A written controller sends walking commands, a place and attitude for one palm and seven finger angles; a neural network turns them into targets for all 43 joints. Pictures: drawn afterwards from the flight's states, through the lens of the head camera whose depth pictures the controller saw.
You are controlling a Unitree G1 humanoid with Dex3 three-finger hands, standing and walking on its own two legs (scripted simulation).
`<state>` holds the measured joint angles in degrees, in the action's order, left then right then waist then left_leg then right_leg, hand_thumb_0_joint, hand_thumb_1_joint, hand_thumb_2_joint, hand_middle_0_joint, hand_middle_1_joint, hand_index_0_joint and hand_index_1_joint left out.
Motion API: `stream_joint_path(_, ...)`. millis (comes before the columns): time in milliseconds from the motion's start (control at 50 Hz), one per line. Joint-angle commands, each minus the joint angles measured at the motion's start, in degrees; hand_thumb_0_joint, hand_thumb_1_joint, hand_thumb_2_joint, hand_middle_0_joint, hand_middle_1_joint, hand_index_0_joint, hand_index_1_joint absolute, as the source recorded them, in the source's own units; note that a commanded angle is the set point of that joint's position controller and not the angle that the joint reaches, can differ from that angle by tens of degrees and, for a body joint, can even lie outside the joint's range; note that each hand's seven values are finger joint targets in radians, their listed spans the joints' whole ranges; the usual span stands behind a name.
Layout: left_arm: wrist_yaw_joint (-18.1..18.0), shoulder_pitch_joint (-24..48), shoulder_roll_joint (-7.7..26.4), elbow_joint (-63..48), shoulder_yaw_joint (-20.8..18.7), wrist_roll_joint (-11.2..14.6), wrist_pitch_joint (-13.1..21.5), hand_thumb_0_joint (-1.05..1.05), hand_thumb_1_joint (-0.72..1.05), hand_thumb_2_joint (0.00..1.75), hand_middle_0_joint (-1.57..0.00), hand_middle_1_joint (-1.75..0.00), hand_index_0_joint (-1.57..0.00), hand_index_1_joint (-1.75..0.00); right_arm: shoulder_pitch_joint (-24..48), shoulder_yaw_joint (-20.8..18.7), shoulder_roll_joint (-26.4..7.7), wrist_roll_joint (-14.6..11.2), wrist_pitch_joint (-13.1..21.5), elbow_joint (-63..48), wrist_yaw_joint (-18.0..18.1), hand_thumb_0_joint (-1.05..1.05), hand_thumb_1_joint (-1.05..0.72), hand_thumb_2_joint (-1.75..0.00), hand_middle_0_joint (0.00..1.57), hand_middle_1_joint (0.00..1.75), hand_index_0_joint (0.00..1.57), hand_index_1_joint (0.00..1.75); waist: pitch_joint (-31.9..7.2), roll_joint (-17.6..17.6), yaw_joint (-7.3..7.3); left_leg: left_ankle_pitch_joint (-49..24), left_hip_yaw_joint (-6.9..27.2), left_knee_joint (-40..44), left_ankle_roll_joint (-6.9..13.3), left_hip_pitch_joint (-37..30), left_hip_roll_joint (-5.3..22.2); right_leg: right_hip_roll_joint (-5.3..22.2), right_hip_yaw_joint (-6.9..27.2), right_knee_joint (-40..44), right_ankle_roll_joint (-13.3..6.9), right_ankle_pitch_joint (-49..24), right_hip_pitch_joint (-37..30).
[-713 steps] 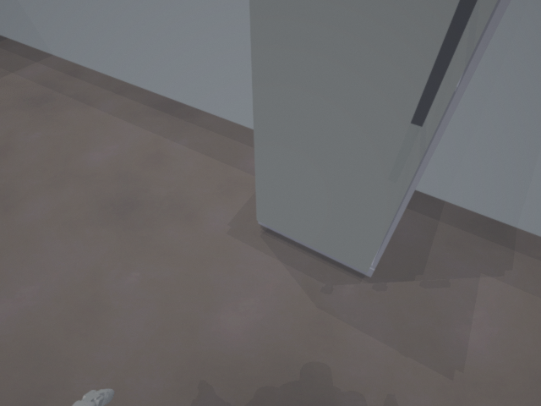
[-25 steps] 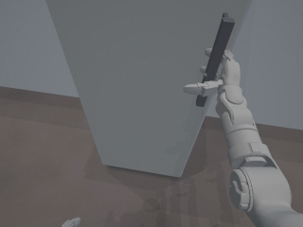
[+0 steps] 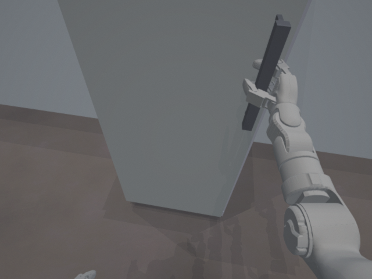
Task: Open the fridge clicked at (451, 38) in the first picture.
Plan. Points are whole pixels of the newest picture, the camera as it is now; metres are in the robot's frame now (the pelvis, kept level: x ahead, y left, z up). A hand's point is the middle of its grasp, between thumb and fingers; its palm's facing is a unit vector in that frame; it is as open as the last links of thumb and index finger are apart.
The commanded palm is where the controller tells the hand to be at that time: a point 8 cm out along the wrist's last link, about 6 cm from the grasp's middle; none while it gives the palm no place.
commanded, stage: grip the handle and tug to test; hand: right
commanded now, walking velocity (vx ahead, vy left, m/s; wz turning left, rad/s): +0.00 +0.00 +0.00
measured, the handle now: (260, 80) +0.52 -0.11 +0.18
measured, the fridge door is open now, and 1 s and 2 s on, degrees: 0 2 28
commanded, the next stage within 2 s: pull the door a little, standing still in 0.82 s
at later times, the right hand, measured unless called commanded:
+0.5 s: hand (253, 90) +0.47 -0.08 +0.19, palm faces +0.07 +1.00 +0.01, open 6.1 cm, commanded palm +0.43 -0.13 +0.19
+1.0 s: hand (253, 96) +0.45 -0.08 +0.19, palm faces +0.04 +1.00 +0.02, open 6.3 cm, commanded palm +0.41 -0.13 +0.19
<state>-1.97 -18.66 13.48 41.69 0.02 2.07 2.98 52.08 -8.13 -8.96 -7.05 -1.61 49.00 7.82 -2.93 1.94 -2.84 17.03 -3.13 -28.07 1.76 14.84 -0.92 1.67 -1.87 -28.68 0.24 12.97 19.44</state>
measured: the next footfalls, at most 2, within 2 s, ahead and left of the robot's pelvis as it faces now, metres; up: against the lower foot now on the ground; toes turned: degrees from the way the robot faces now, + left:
none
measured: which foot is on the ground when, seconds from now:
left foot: down 0.00-1.00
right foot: down 0.00-1.00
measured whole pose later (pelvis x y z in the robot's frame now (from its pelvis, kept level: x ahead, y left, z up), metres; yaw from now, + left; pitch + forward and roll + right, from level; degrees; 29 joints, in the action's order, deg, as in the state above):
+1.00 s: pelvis +0.03 +0.00 +0.00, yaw +1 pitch +2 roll +0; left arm -2.2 -14.7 13.2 37.3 0.1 2.0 -0.8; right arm 34.3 -6.9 -5.7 -7.5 -13.3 21.0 7.0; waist -3.7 2.0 -1.2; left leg 17.9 -1.5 -24.3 1.8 8.4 -1.2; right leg 1.8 -3.3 -25.0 0.5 14.4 12.5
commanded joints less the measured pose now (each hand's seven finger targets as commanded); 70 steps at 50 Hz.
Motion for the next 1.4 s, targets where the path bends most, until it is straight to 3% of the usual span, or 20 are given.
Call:
stream_joint_path(0,-0.5,0.6,6.9,-6.0,-2.0,0.3,2.4,0.00,0.90,0.90,-0.20,-0.30,-0.20,-0.30,32.2,2.4,-3.4,0.2,4.3,-13.3,-1.8,0.00,-0.90,-0.90,0.45,1.40,0.45,1.40,-17.9,-3.1,-1.57,-22.0,1.5,3.2,-0.8,0.0,-0.7,-1.8,1.4,0.2,-2.6,-14.4,-13.7)
stream_joint_path(20,-0.5,-0.2,7.2,-5.8,-2.1,0.2,2.5,0.00,0.90,0.90,-0.20,-0.30,-0.20,-0.30,31.9,1.9,-4.0,0.3,4.3,-11.9,-1.6,0.00,-0.90,-0.90,0.45,1.40,0.45,1.40,-17.4,-5.6,-1.65,-21.4,1.3,3.4,-0.9,-0.2,-0.7,-1.7,1.8,0.2,-2.7,-14.2,-13.1)
stream_joint_path(60,-0.5,0.2,7.2,-6.0,-2.1,0.2,2.5,0.00,0.90,0.90,-0.20,-0.30,-0.20,-0.30,31.9,1.1,-4.7,0.2,4.4,-12.2,-1.6,0.00,-0.90,-0.90,0.45,1.40,0.45,1.40,-18.3,-3.7,-1.25,-22.1,1.6,3.1,-0.9,0.0,-0.7,-1.8,1.4,0.1,-2.7,-14.8,-13.6)
stream_joint_path(200,-0.6,-0.2,7.1,-5.4,-2.0,0.1,2.4,0.00,0.90,0.90,-0.20,-0.30,-0.20,-0.30,33.8,0.9,-5.4,0.4,4.8,-11.3,-1.8,0.00,-0.90,-0.90,0.45,1.40,0.45,1.40,-18.4,-3.9,-1.71,-22.2,1.7,3.2,-0.9,-0.2,-0.5,-1.9,1.5,0.0,-2.7,-14.2,-13.2)
stream_joint_path(260,-0.8,-0.3,7.3,-5.3,-1.9,0.1,2.2,0.00,0.90,0.90,-0.20,-0.30,-0.20,-0.30,33.7,-0.4,-7.0,0.3,4.8,-8.9,-1.8,0.00,-0.90,-0.90,0.45,1.40,0.45,1.40,-16.9,-6.1,-1.90,-21.3,2.0,3.6,-1.3,-0.1,-0.5,-2.0,1.3,0.2,-3.0,-12.4,-11.4)
stream_joint_path(340,-0.6,0.0,7.1,-6.0,-1.8,0.2,2.4,0.00,0.90,0.90,-0.20,-0.30,-0.20,-0.30,33.1,-0.1,-6.3,0.3,5.6,-10.2,-2.0,0.00,-0.90,-0.90,0.45,1.40,0.45,1.40,-19.1,-3.0,-1.01,-22.2,1.9,2.9,-0.9,-0.9,-0.4,-2.1,1.3,0.0,-2.8,-13.9,-12.3)
stream_joint_path(380,-0.5,-0.2,7.0,-5.6,-1.9,0.3,2.5,0.00,0.90,0.90,-0.20,-0.30,-0.20,-0.30,34.4,0.9,-5.4,0.4,5.8,-9.6,-2.0,0.00,-0.90,-0.90,0.45,1.40,0.45,1.40,-17.9,-3.4,-1.87,-20.6,1.8,3.2,-1.0,0.6,-0.5,-2.0,1.4,0.0,-2.7,-12.6,-12.5)
stream_joint_path(520,0.2,0.5,7.3,-7.5,-2.3,0.2,3.0,0.00,0.90,0.90,-0.20,-0.30,-0.20,-0.30,24.7,0.7,-4.1,-0.3,5.8,-15.9,-2.1,0.00,-0.90,-0.90,0.45,1.40,0.45,1.40,-21.6,-4.9,0.66,-25.2,1.2,2.3,-0.6,-3.6,-0.9,-1.7,1.1,0.1,-2.6,-18.1,-14.4)
stream_joint_path(560,0.1,1.4,7.2,-8.0,-2.3,0.3,2.8,0.00,0.90,0.90,-0.20,-0.30,-0.20,-0.30,22.1,-1.7,-6.3,-0.8,4.9,-18.0,-2.3,0.00,-0.90,-0.90,0.45,1.40,0.45,1.40,-21.0,-5.1,1.65,-26.9,1.5,2.5,-0.7,-4.9,-0.9,-1.6,0.5,0.4,-2.7,-18.3,-13.7)
stream_joint_path(820,0.4,6.0,6.6,-12.2,-2.3,0.3,0.5,0.00,0.90,0.90,-0.20,-0.30,-0.20,-0.30,3.2,-1.6,-4.5,-1.2,-3.7,-38.9,-2.3,0.00,-0.90,-0.90,0.45,1.40,0.45,1.40,-22.3,-5.3,4.61,-41.2,0.8,1.9,-1.0,-13.0,-0.2,-1.4,-0.8,0.8,-2.6,-31.3,-17.1)
stream_joint_path(900,0.1,7.7,6.0,-12.8,-1.9,0.2,-0.7,0.00,0.90,0.90,-0.20,-0.30,-0.20,-0.30,1.4,0.2,-3.0,-0.9,-7.5,-43.8,-2.0,0.00,-0.90,-0.90,0.45,1.40,0.45,1.40,-20.7,-5.0,4.07,-43.5,0.8,2.2,-1.4,-12.6,0.1,-1.4,-0.8,1.0,-2.4,-32.1,-18.2)
stream_joint_path(920,-0.5,7.5,6.6,-12.0,-1.9,0.1,-1.4,0.00,0.90,0.90,-0.20,-0.30,-0.20,-0.30,4.8,-1.3,-5.5,-0.6,-8.4,-41.5,-1.5,0.00,-0.90,-0.90,0.45,1.40,0.45,1.40,-19.0,-6.2,3.26,-42.2,0.9,3.0,-1.5,-12.0,0.1,-1.5,-1.0,1.2,-2.6,-30.1,-17.7)
stream_joint_path(960,-1.1,7.9,6.1,-11.3,-1.7,0.0,-1.9,0.00,0.90,0.90,-0.20,-0.30,-0.20,-0.30,11.9,0.8,-3.4,-0.4,-9.7,-41.3,-1.0,0.00,-0.90,-0.90,0.45,1.40,0.45,1.40,-17.5,-4.8,1.75,-40.2,1.2,3.4,-1.4,-9.8,0.0,-1.8,-0.6,1.1,-2.7,-28.1,-17.8)
stream_joint_path(1060,-1.0,9.5,5.5,-12.7,-1.3,-0.5,-2.7,0.00,0.90,0.90,-0.20,-0.30,-0.20,-0.30,3.9,2.0,-1.2,-0.6,-10.3,-43.9,-1.0,0.00,-0.90,-0.90,0.45,1.40,0.45,1.40,-20.5,-4.4,3.38,-45.3,1.1,2.4,-1.7,-12.7,1.1,-2.2,-0.1,0.8,-2.5,-31.3,-19.0)
stream_joint_path(1120,-0.8,11.0,5.5,-14.0,-1.1,-0.5,-3.2,0.00,0.90,0.90,-0.20,-0.30,-0.20,-0.30,-2.4,2.5,-0.9,-0.9,-9.7,-45.9,-1.6,0.00,-0.90,-0.90,0.45,1.40,0.45,1.40,-20.1,-7.4,4.29,-45.1,0.9,2.6,-1.8,-14.2,1.3,-2.1,0.2,1.3,-2.5,-30.5,-18.7)
stream_joint_path(1280,0.7,16.8,4.1,-18.8,0.0,-0.2,-4.8,0.00,0.90,0.90,-0.20,-0.30,-0.20,-0.30,-16.3,6.2,0.9,-1.0,-12.1,-64.7,-2.7,0.00,-0.90,-0.90,0.45,1.40,0.45,1.40,-18.3,-5.5,5.72,-45.6,1.0,2.5,-2.0,-15.4,1.9,-2.1,0.2,2.1,-2.3,-27.8,-18.4)
stream_joint_path(1300,-1.0,16.9,6.2,-18.6,-0.4,-1.1,-5.7,0.00,0.90,0.90,-0.20,-0.30,-0.20,-0.30,-1.4,5.6,-11.9,2.1,-3.2,-69.9,-3.2,0.00,-0.90,-0.90,0.45,1.40,0.45,1.40,-8.0,-5.1,1.64,-40.5,4.9,8.2,-4.8,-3.4,5.0,0.2,-1.0,-2.3,-4.1,-24.2,-15.4)
stream_joint_path(1320,-1.6,16.1,5.1,-16.5,-0.8,-1.7,-6.4,0.00,0.90,0.90,-0.20,-0.30,-0.20,-0.30,-6.0,4.1,-11.2,2.8,0.1,-64.3,-2.8,0.00,-0.90,-0.90,0.45,1.40,0.45,1.40,-6.5,-6.7,1.48,-36.3,4.7,9.6,-4.2,-1.9,5.6,0.1,0.5,-3.1,-3.8,-19.9,-14.4)
stream_joint_path(1340,-1.6,16.3,4.7,-16.5,-0.6,-2.0,-7.0,0.00,0.90,0.90,-0.20,-0.30,-0.20,-0.30,-14.5,8.8,-5.9,2.9,1.6,-61.8,-3.5,0.00,-0.90,-0.90,0.45,1.40,0.45,1.40,-6.8,-7.1,1.56,-32.9,3.4,8.4,-3.8,-1.7,5.5,0.7,1.6,-2.1,-3.6,-19.6,-15.6)
stream_joint_path(1380,-1.7,16.4,3.9,-17.7,-0.5,-2.0,-7.2,0.00,0.90,0.90,-0.20,-0.30,-0.20,-0.30,-17.1,10.4,-5.0,2.7,5.0,-65.7,-4.4,0.00,-0.90,-0.90,0.45,1.40,0.45,1.40,-10.6,-4.1,1.26,-27.3,2.2,6.4,-3.5,-0.8,4.4,2.8,2.4,-0.2,-3.4,-26.1,-20.5)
